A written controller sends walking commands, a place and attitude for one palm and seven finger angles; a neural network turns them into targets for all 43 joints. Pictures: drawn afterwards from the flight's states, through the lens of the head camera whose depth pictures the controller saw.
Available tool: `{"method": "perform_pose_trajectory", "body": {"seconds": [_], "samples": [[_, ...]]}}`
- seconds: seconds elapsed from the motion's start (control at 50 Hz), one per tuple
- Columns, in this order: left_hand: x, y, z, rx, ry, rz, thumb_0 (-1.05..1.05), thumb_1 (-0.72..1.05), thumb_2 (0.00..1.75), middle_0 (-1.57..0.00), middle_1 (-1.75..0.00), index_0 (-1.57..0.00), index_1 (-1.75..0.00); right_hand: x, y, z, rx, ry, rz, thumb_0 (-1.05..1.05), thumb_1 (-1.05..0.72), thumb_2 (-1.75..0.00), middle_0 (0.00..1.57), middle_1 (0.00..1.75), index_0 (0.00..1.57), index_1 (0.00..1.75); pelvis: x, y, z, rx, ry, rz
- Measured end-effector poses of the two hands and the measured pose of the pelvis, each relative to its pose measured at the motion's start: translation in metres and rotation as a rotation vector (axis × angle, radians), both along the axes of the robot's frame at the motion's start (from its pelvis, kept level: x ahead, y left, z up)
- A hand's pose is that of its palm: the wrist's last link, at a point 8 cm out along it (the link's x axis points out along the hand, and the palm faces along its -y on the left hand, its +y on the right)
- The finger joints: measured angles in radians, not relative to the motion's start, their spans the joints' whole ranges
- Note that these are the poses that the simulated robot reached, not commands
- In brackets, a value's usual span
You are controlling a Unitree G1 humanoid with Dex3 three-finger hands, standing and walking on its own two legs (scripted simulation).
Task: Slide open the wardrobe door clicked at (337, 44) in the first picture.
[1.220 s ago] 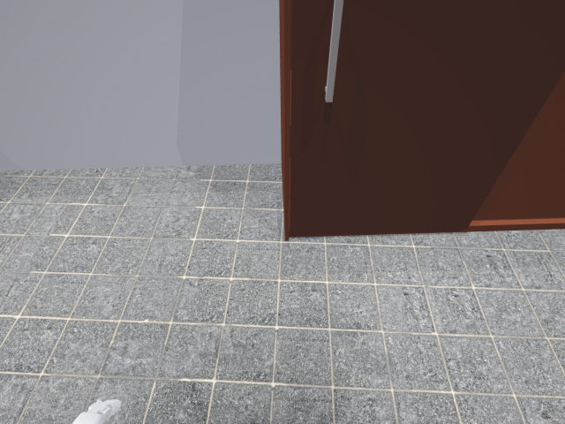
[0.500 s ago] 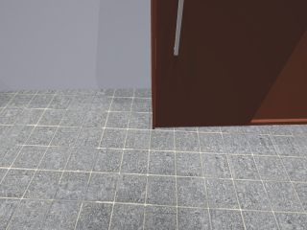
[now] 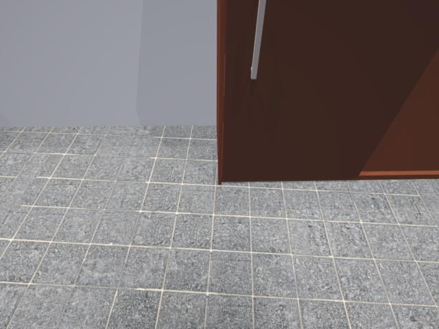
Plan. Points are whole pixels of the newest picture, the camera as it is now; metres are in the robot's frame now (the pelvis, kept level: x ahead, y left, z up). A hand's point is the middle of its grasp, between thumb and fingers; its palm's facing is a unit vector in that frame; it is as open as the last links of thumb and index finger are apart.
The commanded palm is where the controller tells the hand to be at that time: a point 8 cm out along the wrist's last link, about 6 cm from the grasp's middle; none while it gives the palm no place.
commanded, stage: look at it before walking up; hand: left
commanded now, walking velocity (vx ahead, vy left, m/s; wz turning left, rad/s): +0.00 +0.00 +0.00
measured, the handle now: (257, 36) +0.99 -0.07 +0.10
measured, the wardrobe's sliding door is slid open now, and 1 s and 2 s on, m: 0.00 0.00 0.00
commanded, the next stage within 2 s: walk to a spot facing it in 0.32 s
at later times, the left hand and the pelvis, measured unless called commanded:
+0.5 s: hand out of the picture +0.07 +0.25 -0.15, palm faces -0.02 -0.94 -0.34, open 7.4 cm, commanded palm none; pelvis +0.00 +0.00 +0.00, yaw +0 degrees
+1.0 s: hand out of the picture +0.03 +0.15 -0.17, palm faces -0.18 -0.94 -0.28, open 7.4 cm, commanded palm none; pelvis -0.04 -0.04 -0.01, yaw -14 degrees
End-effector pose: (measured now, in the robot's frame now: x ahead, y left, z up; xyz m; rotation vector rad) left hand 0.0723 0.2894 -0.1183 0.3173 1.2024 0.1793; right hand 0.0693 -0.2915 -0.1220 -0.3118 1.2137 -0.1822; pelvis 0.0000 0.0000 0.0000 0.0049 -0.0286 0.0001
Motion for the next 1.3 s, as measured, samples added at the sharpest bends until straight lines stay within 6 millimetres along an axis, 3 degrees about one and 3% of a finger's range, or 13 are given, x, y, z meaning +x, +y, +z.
{"method": "perform_pose_trajectory", "body": {"seconds": [0.26, 0.54, 0.64, 0.76, 0.9, 1.06, 1.18, 1.3], "samples": [[0.002, 0.002, 0.003, 0.006, -0.005, 0.006, 0.01, 0.91, 0.9, -0.2, -0.3, -0.2, -0.3, 0.018, 0.0, 0.004, -0.004, -0.032, 0.018, 0.0, -0.91, -0.9, 0.2, 0.3, 0.2, 0.3, 0.003, 0.0, 0.001, 0.0, -0.003, 0.002], [-0.005, -0.001, 0.001, 0.011, 0.017, 0.01, 0.01, 0.91, 0.9, -0.2, -0.3, -0.2, -0.3, 0.01, -0.003, 0.001, -0.005, -0.028, -0.002, 0.0, -0.91, -0.9, 0.2, 0.3, 0.2, 0.3, 0.0, -0.003, 0.0, 0.0, -0.005, -0.021], [-0.012, -0.015, -0.01, -0.013, 0.061, -0.015, 0.01, 0.91, 0.9, -0.2, -0.3, -0.2, -0.3, -0.008, 0.007, -0.008, 0.02, -0.034, -0.06, 0.0, -0.91, -0.9, 0.2, 0.3, 0.2, 0.3, -0.006, -0.003, -0.005, 0.004, -0.001, -0.07], [-0.017, -0.041, -0.025, -0.059, 0.096, -0.065, 0.01, 0.91, 0.9, -0.2, -0.3, -0.2, -0.3, -0.047, 0.017, -0.026, 0.073, -0.002, -0.14, 0.0, -0.91, -0.9, 0.2, 0.3, 0.2, 0.3, -0.019, -0.009, -0.016, 0.029, 0.003, -0.131], [-0.024, -0.075, -0.03, -0.048, 0.088, -0.112, 0.01, 0.91, 0.9, -0.2, -0.3, -0.2, -0.3, -0.082, 0.003, -0.057, 0.13, 0.022, -0.235, 0.01, -0.91, -0.9, 0.2, 0.3, 0.2, 0.3, -0.03, -0.031, -0.031, 0.031, -0.002, -0.206], [-0.034, -0.095, -0.01, -0.052, 0.125, -0.149, 0.01, 0.91, 0.9, -0.2, -0.3, -0.2, -0.3, -0.094, -0.012, -0.03, 0.124, -0.015, -0.299, 0.01, -0.91, -0.9, 0.2, 0.3, 0.2, 0.3, -0.042, -0.039, -0.007, 0.05, 0.034, -0.282], [-0.019, -0.095, -0.005, -0.063, 0.095, -0.194, 0.01, 0.91, 0.9, -0.2, -0.3, -0.2, -0.3, -0.102, -0.019, -0.018, 0.09, -0.052, -0.34, 0.01, -0.91, -0.9, 0.2, 0.3, 0.2, 0.3, -0.039, -0.035, -0.002, 0.038, 0.053, -0.34], [0.001, -0.084, -0.007, -0.081, 0.078, -0.251, 0.01, 0.91, 0.9, -0.2, -0.3, -0.2, -0.3, -0.1, -0.012, -0.005, 0.06, -0.096, -0.38, 0.01, -0.91, -0.9, 0.2, 0.3, 0.2, 0.3, -0.028, -0.021, 0.0, 0.026, 0.067, -0.404]]}}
